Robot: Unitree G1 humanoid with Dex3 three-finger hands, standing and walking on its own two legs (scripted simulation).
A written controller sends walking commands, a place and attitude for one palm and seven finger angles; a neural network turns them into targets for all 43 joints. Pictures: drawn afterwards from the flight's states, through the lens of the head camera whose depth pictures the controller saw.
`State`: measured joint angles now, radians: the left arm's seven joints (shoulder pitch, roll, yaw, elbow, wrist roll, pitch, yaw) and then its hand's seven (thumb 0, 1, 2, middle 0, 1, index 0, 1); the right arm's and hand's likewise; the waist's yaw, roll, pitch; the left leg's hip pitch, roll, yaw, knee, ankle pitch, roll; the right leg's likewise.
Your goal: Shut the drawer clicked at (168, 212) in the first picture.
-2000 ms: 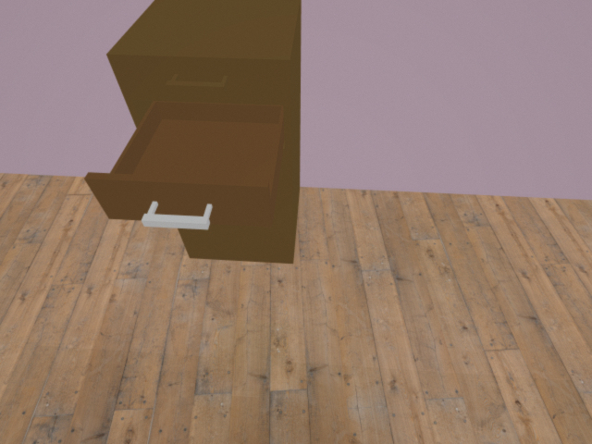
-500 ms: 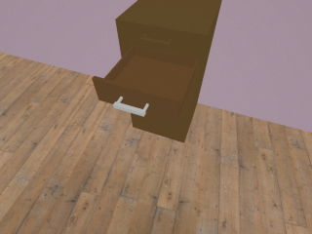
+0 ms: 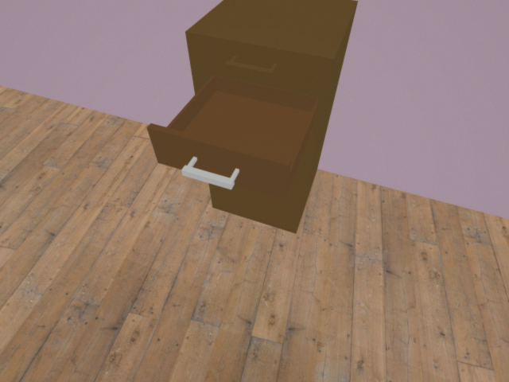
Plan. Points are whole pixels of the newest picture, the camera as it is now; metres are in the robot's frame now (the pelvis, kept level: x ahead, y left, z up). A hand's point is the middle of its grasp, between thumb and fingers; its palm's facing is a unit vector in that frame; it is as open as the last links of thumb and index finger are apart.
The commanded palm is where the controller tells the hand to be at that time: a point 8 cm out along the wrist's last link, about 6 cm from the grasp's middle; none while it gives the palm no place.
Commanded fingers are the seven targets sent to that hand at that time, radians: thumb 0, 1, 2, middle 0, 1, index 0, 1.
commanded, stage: turn to face it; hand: left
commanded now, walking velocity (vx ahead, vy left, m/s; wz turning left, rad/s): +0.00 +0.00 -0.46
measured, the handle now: (211, 171) +0.61 +0.15 -0.11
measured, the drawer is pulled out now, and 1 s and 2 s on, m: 0.30 0.30 0.30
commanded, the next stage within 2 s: take the last steps up to it in 0.60 s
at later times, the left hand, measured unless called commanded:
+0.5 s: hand out of the picture +0.05 +0.19 -0.17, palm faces -0.08 -0.96 -0.28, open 7.4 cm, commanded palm none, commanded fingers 0.00 0.90 0.90 -0.20 -0.30 -0.20 -0.30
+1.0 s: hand out of the picture +0.12 +0.18 -0.17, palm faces -0.19 -0.97 -0.18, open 7.4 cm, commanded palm none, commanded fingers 0.00 0.90 0.90 -0.20 -0.30 -0.20 -0.30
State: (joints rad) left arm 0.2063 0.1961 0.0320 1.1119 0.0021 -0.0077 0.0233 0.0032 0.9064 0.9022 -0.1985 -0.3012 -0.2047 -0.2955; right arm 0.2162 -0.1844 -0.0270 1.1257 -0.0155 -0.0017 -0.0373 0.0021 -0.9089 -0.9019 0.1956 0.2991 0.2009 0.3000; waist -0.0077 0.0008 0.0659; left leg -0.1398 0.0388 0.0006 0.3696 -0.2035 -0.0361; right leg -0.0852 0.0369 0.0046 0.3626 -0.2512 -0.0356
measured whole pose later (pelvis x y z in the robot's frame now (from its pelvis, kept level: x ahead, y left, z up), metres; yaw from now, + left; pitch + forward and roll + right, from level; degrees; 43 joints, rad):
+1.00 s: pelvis +0.01 +0.01 +0.00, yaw -13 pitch +1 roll -1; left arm 0.19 0.20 0.08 1.00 0.02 0.01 -0.02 0.01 0.91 0.90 -0.20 -0.30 -0.20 -0.30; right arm 0.30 -0.15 -0.03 1.02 -0.04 -0.03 -0.02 0.00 -0.91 -0.90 0.20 0.30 0.20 0.30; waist 0.00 -0.01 0.06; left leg -0.12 0.01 -0.03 0.35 -0.24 0.01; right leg -0.42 0.01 -0.01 0.88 -0.39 -0.02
